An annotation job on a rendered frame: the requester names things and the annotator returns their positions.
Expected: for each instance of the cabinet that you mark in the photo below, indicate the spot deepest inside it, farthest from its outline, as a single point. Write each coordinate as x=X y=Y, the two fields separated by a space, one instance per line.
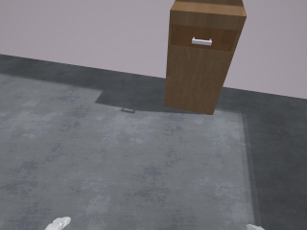
x=195 y=76

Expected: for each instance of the handle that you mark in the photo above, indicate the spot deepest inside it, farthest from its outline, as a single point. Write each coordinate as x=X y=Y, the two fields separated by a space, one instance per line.
x=202 y=42

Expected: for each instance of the robot left hand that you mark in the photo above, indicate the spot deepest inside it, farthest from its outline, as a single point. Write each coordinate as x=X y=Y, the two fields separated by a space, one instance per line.
x=58 y=223

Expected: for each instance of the drawer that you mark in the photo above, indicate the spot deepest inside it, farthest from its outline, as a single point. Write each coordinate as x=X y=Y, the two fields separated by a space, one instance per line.
x=222 y=39

